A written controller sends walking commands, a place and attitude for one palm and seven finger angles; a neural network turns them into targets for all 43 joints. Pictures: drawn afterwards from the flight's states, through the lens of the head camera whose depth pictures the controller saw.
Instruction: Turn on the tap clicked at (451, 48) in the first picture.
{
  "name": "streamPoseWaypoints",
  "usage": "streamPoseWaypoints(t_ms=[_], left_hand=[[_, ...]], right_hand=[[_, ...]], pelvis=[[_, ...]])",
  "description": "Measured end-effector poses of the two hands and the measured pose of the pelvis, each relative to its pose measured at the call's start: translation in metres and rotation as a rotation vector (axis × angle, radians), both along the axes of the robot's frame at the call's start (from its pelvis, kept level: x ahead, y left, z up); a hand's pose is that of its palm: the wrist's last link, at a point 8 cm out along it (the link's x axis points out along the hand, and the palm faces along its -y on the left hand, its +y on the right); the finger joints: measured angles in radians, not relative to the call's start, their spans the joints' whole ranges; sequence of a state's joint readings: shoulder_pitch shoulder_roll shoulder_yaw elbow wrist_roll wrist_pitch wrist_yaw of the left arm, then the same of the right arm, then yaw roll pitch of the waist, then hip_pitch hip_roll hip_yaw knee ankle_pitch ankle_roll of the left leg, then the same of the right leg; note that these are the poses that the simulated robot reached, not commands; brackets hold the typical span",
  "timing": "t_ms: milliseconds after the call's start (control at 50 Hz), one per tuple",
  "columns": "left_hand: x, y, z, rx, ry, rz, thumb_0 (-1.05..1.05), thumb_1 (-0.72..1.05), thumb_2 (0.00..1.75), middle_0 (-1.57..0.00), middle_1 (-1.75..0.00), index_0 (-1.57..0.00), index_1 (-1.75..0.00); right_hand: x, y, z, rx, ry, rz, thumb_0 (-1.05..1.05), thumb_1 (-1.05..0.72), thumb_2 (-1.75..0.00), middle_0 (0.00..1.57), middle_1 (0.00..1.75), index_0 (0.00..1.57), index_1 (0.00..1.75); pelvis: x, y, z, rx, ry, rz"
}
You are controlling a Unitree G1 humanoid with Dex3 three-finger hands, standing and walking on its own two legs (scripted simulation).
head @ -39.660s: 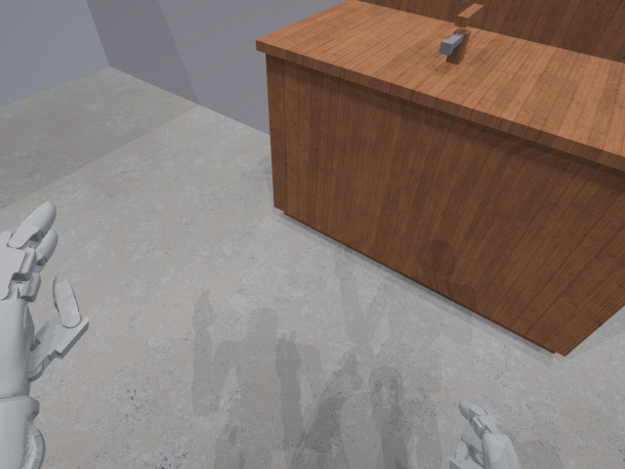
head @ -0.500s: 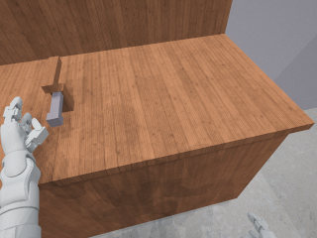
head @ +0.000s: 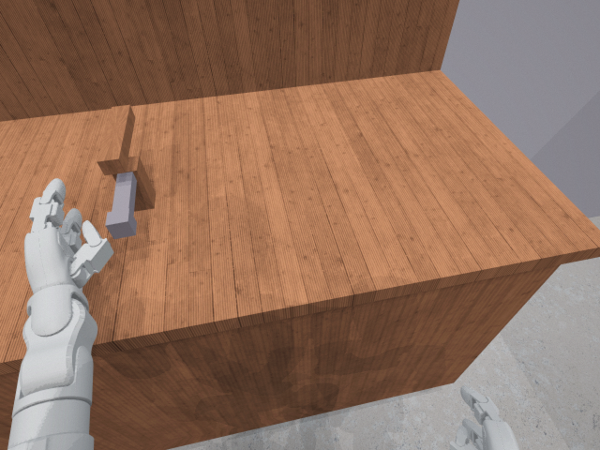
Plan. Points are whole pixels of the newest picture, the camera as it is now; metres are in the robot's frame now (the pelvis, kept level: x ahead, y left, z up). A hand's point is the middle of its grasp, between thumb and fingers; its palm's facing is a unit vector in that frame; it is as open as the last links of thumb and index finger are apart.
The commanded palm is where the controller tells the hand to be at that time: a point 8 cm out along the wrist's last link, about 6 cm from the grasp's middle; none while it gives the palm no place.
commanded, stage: push the lever round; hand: left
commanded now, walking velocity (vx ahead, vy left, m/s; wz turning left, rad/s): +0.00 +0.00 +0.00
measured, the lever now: (121, 223) +0.36 +0.28 +0.12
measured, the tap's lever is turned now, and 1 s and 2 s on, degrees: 2 24 56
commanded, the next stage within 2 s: none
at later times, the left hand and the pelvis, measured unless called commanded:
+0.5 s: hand (124, 241) +0.33 +0.26 +0.12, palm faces +0.53 -0.85 -0.06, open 7.7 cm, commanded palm +0.29 +0.29 +0.12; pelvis -0.01 -0.01 +0.00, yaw +1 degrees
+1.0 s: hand (153, 232) +0.35 +0.23 +0.12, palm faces +0.61 -0.79 -0.04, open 7.7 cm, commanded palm +0.31 +0.26 +0.12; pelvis -0.01 -0.02 +0.00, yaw +0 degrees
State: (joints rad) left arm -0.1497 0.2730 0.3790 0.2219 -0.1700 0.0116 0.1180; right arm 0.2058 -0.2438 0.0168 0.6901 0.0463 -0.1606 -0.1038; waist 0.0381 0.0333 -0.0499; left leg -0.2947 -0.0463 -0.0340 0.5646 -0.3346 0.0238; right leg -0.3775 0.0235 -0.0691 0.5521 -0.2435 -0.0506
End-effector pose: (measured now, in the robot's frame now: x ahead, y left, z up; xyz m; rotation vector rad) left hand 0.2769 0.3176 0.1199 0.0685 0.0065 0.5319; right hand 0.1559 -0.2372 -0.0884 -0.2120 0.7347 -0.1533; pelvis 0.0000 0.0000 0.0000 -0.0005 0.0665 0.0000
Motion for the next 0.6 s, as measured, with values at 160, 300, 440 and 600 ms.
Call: streamPoseWaypoints(t_ms=[160,300,440,600], left_hand=[[0.002,-0.01,0.005,-0.007,-0.002,-0.016,0.01,0.9,0.9,-0.15,-0.15,-0.16,-0.15],[0.004,-0.013,0.003,-0.008,0.023,0.011,0.01,0.91,0.91,-0.15,-0.15,-0.16,-0.15],[0.006,-0.021,0.002,-0.014,0.007,0.015,0.02,0.92,0.91,-0.15,-0.15,-0.16,-0.15],[0.008,-0.028,0.001,-0.021,0.01,0.052,0.01,0.91,0.91,-0.15,-0.15,-0.16,-0.15]], right_hand=[[-0.001,0.002,-0.004,0.013,0.011,0.001,0.01,-0.9,-0.9,0.21,0.3,0.2,0.3],[-0.004,-0.005,-0.004,0.008,0.02,-0.001,0.01,-0.9,-0.9,0.21,0.3,0.2,0.3],[-0.009,-0.014,-0.007,-0.005,0.037,-0.002,0.01,-0.9,-0.9,0.21,0.3,0.2,0.3],[-0.011,-0.022,-0.008,-0.005,0.048,-0.01,0.01,-0.9,-0.9,0.21,0.3,0.2,0.3]], pelvis=[[-0.002,-0.002,0.0,0.001,-0.006,0.004],[-0.006,-0.007,0.0,0.003,-0.007,0.005],[-0.008,-0.012,-0.001,0.005,-0.005,0.009],[-0.01,-0.018,-0.001,0.006,-0.003,0.01]])
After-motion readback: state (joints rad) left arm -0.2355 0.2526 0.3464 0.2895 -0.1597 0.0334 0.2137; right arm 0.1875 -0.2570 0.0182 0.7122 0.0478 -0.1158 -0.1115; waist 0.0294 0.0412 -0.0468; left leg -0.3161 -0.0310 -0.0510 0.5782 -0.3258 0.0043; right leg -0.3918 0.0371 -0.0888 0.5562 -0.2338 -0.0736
